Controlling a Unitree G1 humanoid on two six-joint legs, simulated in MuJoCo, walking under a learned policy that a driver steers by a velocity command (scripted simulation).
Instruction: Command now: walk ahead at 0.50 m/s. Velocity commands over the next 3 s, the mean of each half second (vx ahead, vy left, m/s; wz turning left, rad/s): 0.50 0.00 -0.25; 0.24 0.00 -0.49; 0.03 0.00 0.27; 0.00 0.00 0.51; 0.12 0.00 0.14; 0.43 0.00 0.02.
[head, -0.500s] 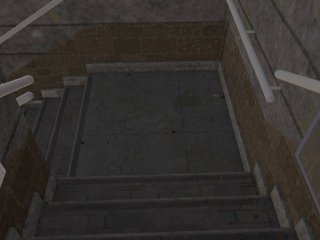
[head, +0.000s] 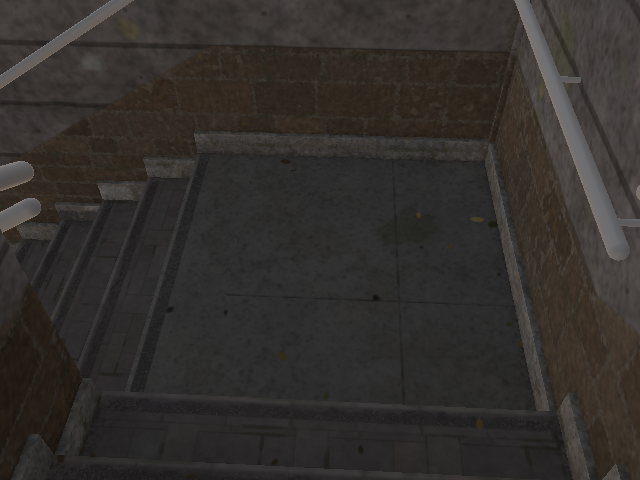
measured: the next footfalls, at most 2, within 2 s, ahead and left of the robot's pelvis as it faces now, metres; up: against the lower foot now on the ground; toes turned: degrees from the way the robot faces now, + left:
left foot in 0.26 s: +0.29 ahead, +0.14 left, -0.17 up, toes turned +2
right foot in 0.80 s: +0.56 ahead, -0.18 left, -0.35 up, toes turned -27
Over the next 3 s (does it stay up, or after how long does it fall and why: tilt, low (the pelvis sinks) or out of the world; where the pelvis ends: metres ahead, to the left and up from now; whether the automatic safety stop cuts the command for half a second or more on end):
stays up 0.84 -0.05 -0.51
